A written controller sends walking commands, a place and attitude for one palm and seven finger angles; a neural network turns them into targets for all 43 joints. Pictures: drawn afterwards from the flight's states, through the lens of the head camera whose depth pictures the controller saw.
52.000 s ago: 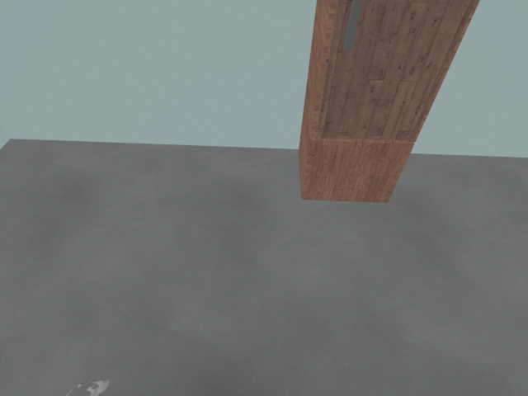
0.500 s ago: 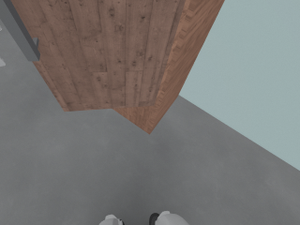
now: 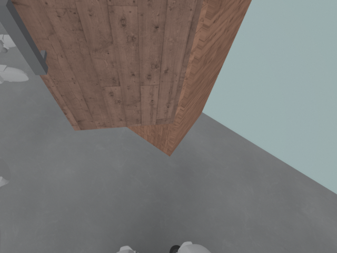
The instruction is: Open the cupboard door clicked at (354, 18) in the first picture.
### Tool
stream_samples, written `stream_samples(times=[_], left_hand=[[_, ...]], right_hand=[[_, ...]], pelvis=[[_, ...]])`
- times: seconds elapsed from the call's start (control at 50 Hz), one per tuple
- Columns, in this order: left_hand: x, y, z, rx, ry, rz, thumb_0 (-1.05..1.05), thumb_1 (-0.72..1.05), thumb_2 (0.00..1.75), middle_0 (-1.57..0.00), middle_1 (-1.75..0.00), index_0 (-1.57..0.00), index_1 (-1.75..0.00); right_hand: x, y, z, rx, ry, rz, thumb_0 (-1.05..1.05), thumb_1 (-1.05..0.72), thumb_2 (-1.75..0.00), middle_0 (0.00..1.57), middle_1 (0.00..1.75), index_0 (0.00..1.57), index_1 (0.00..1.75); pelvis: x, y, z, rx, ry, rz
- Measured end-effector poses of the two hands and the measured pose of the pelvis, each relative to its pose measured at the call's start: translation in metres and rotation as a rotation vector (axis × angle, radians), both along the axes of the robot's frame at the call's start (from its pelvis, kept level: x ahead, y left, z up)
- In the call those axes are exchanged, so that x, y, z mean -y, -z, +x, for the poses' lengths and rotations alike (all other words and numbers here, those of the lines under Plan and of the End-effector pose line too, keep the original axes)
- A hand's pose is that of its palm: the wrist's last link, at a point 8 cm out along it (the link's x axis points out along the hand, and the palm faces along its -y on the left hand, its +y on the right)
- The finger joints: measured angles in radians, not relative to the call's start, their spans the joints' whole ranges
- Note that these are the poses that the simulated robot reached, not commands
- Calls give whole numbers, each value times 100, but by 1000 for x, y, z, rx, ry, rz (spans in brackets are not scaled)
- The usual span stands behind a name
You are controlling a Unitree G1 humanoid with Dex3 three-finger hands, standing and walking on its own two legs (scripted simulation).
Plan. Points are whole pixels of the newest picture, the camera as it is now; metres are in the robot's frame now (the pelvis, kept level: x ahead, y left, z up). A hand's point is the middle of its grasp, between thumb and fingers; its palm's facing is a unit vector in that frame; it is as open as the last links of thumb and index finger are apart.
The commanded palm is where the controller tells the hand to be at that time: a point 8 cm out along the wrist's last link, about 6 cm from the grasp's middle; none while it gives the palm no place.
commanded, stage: slide the fingers in behind the handle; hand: left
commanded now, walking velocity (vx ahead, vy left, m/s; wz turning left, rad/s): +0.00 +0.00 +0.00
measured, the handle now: (26, 34) +0.56 +0.25 +0.15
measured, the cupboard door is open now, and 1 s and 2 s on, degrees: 43 43 40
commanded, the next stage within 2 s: close the thumb around the handle in 0.98 s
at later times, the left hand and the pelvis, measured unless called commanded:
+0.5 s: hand (19, 53) +0.50 +0.25 +0.15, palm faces +0.03 -1.00 +0.02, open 14.0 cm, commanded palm +0.49 +0.29 +0.14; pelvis -0.01 +0.00 +0.00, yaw +1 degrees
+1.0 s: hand (20, 51) +0.50 +0.25 +0.16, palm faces +0.02 -1.00 +0.02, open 14.0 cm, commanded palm +0.49 +0.29 +0.14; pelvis +0.00 +0.00 +0.00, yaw +0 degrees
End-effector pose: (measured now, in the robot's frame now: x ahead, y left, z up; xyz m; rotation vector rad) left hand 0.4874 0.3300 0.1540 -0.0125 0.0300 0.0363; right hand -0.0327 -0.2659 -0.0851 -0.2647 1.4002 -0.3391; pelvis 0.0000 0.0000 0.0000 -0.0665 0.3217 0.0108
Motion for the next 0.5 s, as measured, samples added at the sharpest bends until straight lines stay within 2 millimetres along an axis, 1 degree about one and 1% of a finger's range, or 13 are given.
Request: stream_samples(times=[0.1, 0.2, 0.28, 0.4, 0.5], left_hand=[[4, -2, -5, 15, -3, -18, -2, -50, 30, -30, -120, -30, -120], [9, -3, -8, 10, 2, 6, -2, -50, 30, -30, -120, -30, -120], [15, -4, -11, 21, 6, -16, -2, -50, 30, -30, -120, -30, -120], [21, -2, -11, 7, 4, -6, -2, -50, 30, -30, -120, -30, -120], [28, 0, -8, 12, 2, -12, -2, -50, 30, -30, -120, -30, -120]], right_hand=[[-1, 1, -1, 8, 2, 10, 0, -90, -89, 20, 30, 20, 30], [0, 2, 0, 23, -7, 13, 0, -90, -89, 20, 30, 20, 30], [1, 3, 3, 39, -15, 14, 0, -90, -89, 20, 30, 20, 30], [2, 3, 6, 63, -25, 7, 0, -90, -89, 20, 30, 20, 30], [2, 4, 3, 61, -32, 8, 0, -90, -89, 20, 30, 20, 30]], pelvis=[[1, -1, -2, 13, 1, 3], [1, -1, -4, 20, -4, 4], [1, -1, -6, 29, -4, 6], [1, -1, -10, 32, -9, 6], [0, 0, -12, 32, -10, 7]])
